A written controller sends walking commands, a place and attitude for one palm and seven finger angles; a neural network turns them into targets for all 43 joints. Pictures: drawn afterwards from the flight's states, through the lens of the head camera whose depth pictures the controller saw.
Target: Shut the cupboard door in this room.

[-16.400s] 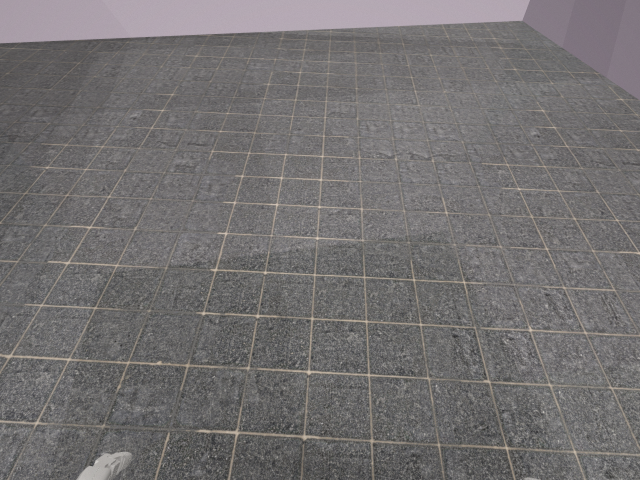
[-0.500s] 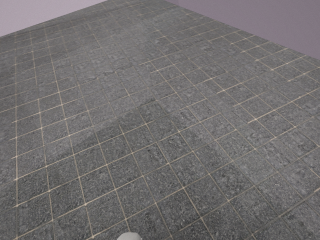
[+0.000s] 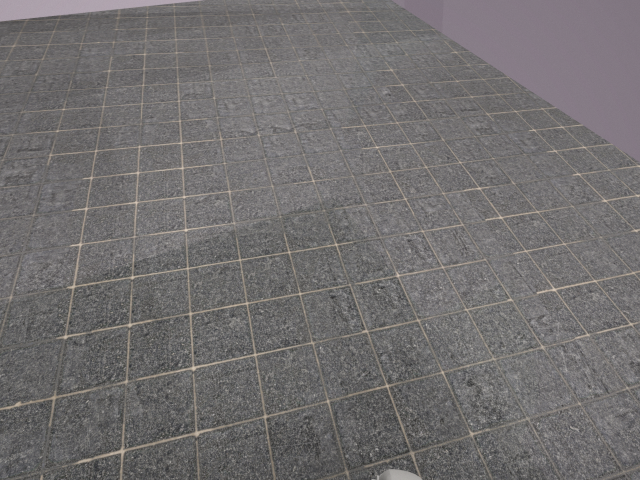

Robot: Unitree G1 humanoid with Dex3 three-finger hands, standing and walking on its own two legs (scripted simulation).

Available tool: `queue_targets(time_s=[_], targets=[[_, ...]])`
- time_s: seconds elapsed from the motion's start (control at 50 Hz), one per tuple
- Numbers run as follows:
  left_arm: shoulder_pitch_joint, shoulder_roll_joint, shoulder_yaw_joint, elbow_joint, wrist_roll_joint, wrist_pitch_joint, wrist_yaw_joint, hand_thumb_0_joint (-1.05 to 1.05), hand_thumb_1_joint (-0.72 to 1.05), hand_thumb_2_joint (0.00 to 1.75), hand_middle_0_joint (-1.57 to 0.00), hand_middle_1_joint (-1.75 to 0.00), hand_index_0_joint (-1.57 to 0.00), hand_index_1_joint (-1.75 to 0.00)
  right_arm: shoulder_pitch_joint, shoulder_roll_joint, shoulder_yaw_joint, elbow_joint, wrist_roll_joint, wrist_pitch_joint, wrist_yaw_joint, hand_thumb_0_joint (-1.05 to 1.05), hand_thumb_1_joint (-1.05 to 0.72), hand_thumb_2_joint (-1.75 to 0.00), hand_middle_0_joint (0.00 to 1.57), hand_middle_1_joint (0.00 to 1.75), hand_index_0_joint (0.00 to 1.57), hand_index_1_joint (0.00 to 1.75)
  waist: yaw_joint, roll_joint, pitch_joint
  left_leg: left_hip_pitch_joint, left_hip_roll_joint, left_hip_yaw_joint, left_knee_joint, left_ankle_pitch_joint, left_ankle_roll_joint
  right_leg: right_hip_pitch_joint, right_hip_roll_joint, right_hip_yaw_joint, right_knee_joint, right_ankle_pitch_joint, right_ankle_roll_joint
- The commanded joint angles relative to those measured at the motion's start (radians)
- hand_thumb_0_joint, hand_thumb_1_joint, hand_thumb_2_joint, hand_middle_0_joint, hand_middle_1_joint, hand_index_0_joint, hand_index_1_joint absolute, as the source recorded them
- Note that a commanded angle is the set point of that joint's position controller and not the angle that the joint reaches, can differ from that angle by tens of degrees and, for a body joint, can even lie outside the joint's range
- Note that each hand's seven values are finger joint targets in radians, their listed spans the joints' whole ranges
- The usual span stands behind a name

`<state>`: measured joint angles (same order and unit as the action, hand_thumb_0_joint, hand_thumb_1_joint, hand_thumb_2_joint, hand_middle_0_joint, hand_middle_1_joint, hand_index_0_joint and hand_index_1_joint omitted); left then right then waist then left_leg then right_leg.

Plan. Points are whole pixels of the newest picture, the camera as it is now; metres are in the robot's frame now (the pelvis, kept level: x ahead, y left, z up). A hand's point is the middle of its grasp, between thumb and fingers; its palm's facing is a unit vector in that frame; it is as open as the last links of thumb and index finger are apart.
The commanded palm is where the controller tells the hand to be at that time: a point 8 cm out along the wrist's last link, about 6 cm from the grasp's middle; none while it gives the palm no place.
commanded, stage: turn or walk to find it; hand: left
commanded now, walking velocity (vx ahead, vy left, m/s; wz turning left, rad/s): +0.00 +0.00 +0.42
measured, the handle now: out of the picture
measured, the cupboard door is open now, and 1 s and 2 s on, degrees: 91 91 91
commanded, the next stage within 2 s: stand and wait in 1.22 s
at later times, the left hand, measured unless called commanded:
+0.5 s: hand out of the picture +0.02 +0.12 -0.14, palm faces +0.23 -0.93 -0.27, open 7.4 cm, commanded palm none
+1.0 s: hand out of the picture -0.18 +0.17 -0.19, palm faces +0.50 -0.84 -0.22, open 7.4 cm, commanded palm none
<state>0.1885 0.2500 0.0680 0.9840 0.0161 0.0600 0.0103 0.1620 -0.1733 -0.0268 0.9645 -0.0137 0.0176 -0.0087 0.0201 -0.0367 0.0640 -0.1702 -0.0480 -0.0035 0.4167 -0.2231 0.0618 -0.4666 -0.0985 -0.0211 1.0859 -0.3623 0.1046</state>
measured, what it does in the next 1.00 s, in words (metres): steps on the spot, turning left: right foot, then left foot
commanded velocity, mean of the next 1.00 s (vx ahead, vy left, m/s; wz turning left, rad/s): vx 0.00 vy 0.00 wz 0.42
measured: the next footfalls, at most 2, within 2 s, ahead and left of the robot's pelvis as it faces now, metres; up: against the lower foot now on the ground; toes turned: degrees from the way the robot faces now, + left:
right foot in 0.26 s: +0.03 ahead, -0.14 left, +0.00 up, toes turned +4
left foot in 0.86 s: -0.11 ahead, +0.06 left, +0.00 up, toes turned +27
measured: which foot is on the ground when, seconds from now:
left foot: down 0.00-0.28, up 0.30-0.84, down 0.86-1.00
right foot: up 0.00-0.24, down 0.26-0.86, up 0.88-1.00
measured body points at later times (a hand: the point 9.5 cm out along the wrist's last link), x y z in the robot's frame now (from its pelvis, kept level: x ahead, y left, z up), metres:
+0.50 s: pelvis -0.03 -0.08 +0.00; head -0.01 -0.12 +0.45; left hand +0.01 +0.17 -0.12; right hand +0.02 -0.33 -0.17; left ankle -0.10 +0.09 -0.64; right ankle -0.01 -0.14 -0.74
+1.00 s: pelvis -0.09 -0.03 -0.01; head -0.09 +0.01 +0.44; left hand -0.20 +0.21 -0.17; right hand +0.12 -0.20 -0.13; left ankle -0.14 +0.04 -0.74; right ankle -0.03 -0.16 -0.68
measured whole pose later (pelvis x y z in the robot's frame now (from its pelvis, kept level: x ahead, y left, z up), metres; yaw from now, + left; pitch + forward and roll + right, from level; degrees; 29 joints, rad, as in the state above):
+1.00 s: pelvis -0.09 -0.03 -0.01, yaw +26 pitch -1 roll -1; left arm 0.25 0.26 0.07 1.03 0.02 0.08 0.01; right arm 0.12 -0.19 -0.03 0.96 -0.02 0.03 -0.01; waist 0.04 -0.05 0.07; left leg -0.19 -0.01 0.03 0.51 -0.30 0.05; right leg -0.46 -0.10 -0.09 1.03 -0.42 0.07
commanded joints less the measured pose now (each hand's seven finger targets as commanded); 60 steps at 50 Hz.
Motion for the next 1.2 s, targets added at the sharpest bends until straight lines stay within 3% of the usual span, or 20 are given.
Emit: queue_targets(time_s=[0.0,0.12,0.2,0.22,0.24,0.26,0.28,0.3,0.32,0.38,0.52,0.72,0.76,0.8,0.82,0.84,0.86,0.94,1.0,1.18], targets=[[-0.058,0.066,0.008,-0.092,-0.001,-0.025,0.01,0.0,0.9,0.9,-0.2,-0.3,-0.2,-0.3,0.097,-0.201,-0.065,-0.037,-0.006,-0.015,-0.013,0.0,-0.9,-0.9,0.2,0.3,0.2,0.3,-0.05,0.172,-0.063,0.104,0.277,-0.28,-0.091,0.465,0.104,-0.083,0.003,0.021,-0.054,-0.038,-0.001],[-0.093,0.038,-0.003,-0.123,-0.01,-0.032,0.013,0.0,0.9,0.9,-0.2,-0.3,-0.2,-0.3,0.108,-0.21,-0.074,-0.035,-0.014,-0.004,-0.012,0.0,-0.9,-0.9,0.2,0.3,0.2,0.3,-0.056,0.182,-0.09,0.043,0.266,-0.358,-0.054,0.445,0.119,0.053,0.051,0.01,-0.29,-0.095,-0.026],[-0.007,0.05,0.001,-0.107,-0.016,-0.05,0.017,0.0,0.9,0.9,-0.2,-0.3,-0.2,-0.3,0.091,-0.2,-0.077,-0.039,-0.006,-0.001,-0.007,0.0,-0.9,-0.9,0.2,0.3,0.2,0.3,-0.01,0.166,-0.14,-0.071,0.201,-0.355,0.027,0.395,0.064,0.293,0.072,-0.009,-0.619,0.11,-0.043],[0.033,0.081,0.006,-0.098,-0.012,-0.059,0.021,0.0,0.9,0.9,-0.2,-0.3,-0.2,-0.3,0.087,-0.177,-0.075,-0.043,0.0,-0.002,-0.003,0.0,-0.9,-0.9,0.2,0.3,0.2,0.3,0.01,0.092,-0.157,-0.165,0.154,-0.315,0.075,0.254,0.015,0.427,0.019,0.025,-0.729,0.204,-0.052],[0.063,0.155,0.021,-0.09,0.001,-0.068,0.029,0.0,0.9,0.9,-0.2,-0.3,-0.2,-0.3,0.106,-0.119,-0.066,-0.052,0.009,-0.005,0.003,0.0,-0.9,-0.9,0.2,0.3,0.2,0.3,0.017,-0.117,-0.186,-0.347,0.053,-0.19,0.228,-0.027,-0.05,0.585,-0.19,0.216,-0.78,0.241,-0.112],[0.076,0.202,0.029,-0.098,0.005,-0.068,0.03,0.0,0.9,0.9,-0.2,-0.3,-0.2,-0.3,0.079,-0.114,-0.069,-0.079,0.003,-0.001,0.0,0.0,-0.9,-0.9,0.2,0.3,0.2,0.3,0.034,-0.234,-0.138,-0.424,-0.032,-0.068,0.436,-0.358,-0.092,0.505,-0.383,0.376,-0.792,0.377,-0.233],[0.049,0.177,0.027,-0.112,-0.003,-0.063,0.034,0.0,0.9,0.9,-0.2,-0.3,-0.2,-0.3,0.073,-0.157,-0.081,-0.069,-0.005,0.017,-0.001,0.0,-0.9,-0.9,0.2,0.3,0.2,0.3,0.022,-0.144,-0.107,-0.377,0.015,-0.106,0.601,-0.35,-0.089,0.359,-0.394,0.326,-0.807,0.327,-0.282],[-0.027,0.139,0.027,-0.126,-0.005,-0.064,0.036,0.0,0.9,0.9,-0.2,-0.3,-0.2,-0.3,0.095,-0.156,-0.084,-0.044,-0.011,0.034,0.003,0.0,-0.9,-0.9,0.2,0.3,0.2,0.3,-0.01,-0.169,-0.046,-0.371,0.039,-0.128,0.69,-0.297,-0.089,0.256,-0.332,0.278,-0.848,0.168,-0.27],[-0.072,0.119,0.017,-0.138,-0.006,-0.06,0.032,0.0,0.9,0.9,-0.2,-0.3,-0.2,-0.3,0.109,-0.147,-0.087,-0.023,-0.013,0.043,0.01,0.0,-0.9,-0.9,0.2,0.3,0.2,0.3,-0.033,-0.102,0.007,-0.364,0.043,-0.105,0.762,-0.236,-0.092,0.197,-0.278,0.229,-0.859,0.085,-0.244],[-0.078,0.073,0.002,-0.139,-0.007,-0.071,0.026,0.0,0.9,0.9,-0.2,-0.3,-0.2,-0.3,0.169,-0.12,-0.082,0.011,-0.012,0.049,0.023,0.0,-0.9,-0.9,0.2,0.3,0.2,0.3,-0.06,-0.082,0.019,-0.367,0.055,-0.069,0.82,-0.11,-0.113,0.205,-0.184,0.072,-0.837,0.157,-0.181],[0.048,0.092,0.011,-0.098,0.0,-0.076,0.026,0.0,0.9,0.9,-0.2,-0.3,-0.2,-0.3,0.09,-0.132,-0.077,-0.006,-0.012,0.052,0.021,0.0,-0.9,-0.9,0.2,0.3,0.2,0.3,-0.008,-0.099,-0.017,-0.391,0.089,-0.053,0.754,-0.112,-0.145,0.326,-0.223,0.064,-0.833,0.16,-0.208],[0.127,0.158,0.028,-0.047,0.018,-0.063,0.021,0.0,0.9,0.9,-0.2,-0.3,-0.2,-0.3,-0.03,-0.109,-0.046,-0.045,0.007,0.028,0.019,0.0,-0.9,-0.9,0.2,0.3,0.2,0.3,0.039,-0.157,-0.085,-0.222,0.085,0.051,0.367,-0.263,-0.114,0.373,-0.286,0.02,-0.748,0.376,-0.262],[0.103,0.167,0.032,-0.045,0.017,-0.06,0.021,0.0,0.9,0.9,-0.2,-0.3,-0.2,-0.3,0.006,-0.111,-0.046,-0.042,0.009,0.02,0.016,0.0,-0.9,-0.9,0.2,0.3,0.2,0.3,0.01,-0.148,-0.104,-0.142,0.082,0.074,0.253,-0.213,-0.105,0.34,-0.29,-0.009,-0.705,0.372,-0.243],[0.076,0.154,0.03,-0.046,0.005,-0.051,0.017,0.0,0.9,0.9,-0.2,-0.3,-0.2,-0.3,0.074,-0.132,-0.048,-0.026,0.008,0.006,0.017,0.0,-0.9,-0.9,0.2,0.3,0.2,0.3,-0.041,-0.068,-0.135,0.056,0.085,0.064,0.008,-0.011,-0.088,0.22,-0.246,-0.088,-0.577,0.282,-0.162],[0.083,0.111,0.023,-0.06,-0.004,-0.043,0.014,0.0,0.9,0.9,-0.2,-0.3,-0.2,-0.3,0.103,-0.201,-0.064,-0.023,0.003,-0.004,0.015,0.0,-0.9,-0.9,0.2,0.3,0.2,0.3,-0.061,0.128,-0.148,0.16,0.214,-0.119,-0.1,0.027,-0.042,0.075,-0.154,-0.153,-0.394,0.131,-0.098],[0.052,0.051,0.004,-0.095,-0.003,-0.035,0.008,0.0,0.9,0.9,-0.2,-0.3,-0.2,-0.3,0.113,-0.297,-0.085,-0.033,-0.004,-0.002,0.009,0.0,-0.9,-0.9,0.2,0.3,0.2,0.3,-0.075,0.379,-0.094,0.162,0.43,-0.386,-0.157,0.262,0.051,-0.14,-0.03,-0.16,-0.191,-0.242,-0.03],[0.005,0.076,0.001,-0.101,0.003,-0.022,0.01,0.0,0.9,0.9,-0.2,-0.3,-0.2,-0.3,0.116,-0.313,-0.085,-0.026,-0.005,0.008,0.004,0.0,-0.9,-0.9,0.2,0.3,0.2,0.3,-0.086,0.278,-0.075,0.068,0.471,-0.357,-0.147,0.296,0.114,-0.102,-0.035,-0.065,-0.095,-0.244,-0.046],[0.019,0.084,0.014,-0.051,0.006,-0.017,-0.003,0.0,0.9,0.9,-0.2,-0.3,-0.2,-0.3,-0.025,-0.223,-0.054,-0.051,-0.004,-0.005,-0.015,0.0,-0.9,-0.9,0.2,0.3,0.2,0.3,-0.018,0.212,-0.001,0.014,0.289,-0.204,-0.132,0.311,0.063,-0.114,-0.018,-0.006,0.034,-0.033,-0.031],[0.036,0.083,0.01,-0.039,0.003,-0.026,-0.002,0.0,0.9,0.9,-0.2,-0.3,-0.2,-0.3,0.02,-0.214,-0.054,-0.044,0.003,-0.018,-0.016,0.0,-0.9,-0.9,0.2,0.3,0.2,0.3,-0.019,0.157,-0.071,0.12,0.259,-0.165,-0.092,0.498,0.061,-0.115,-0.005,-0.007,0.047,0.002,-0.012],[-0.098,0.06,0.002,-0.104,-0.004,-0.027,0.01,0.0,0.9,0.9,-0.2,-0.3,-0.2,-0.3,0.124,-0.203,-0.068,-0.025,-0.007,-0.015,-0.016,0.0,-0.9,-0.9,0.2,0.3,0.2,0.3,-0.062,0.164,-0.063,0.116,0.282,-0.315,-0.074,0.507,0.117,-0.078,0.013,0.019,-0.103,-0.067,-0.003]])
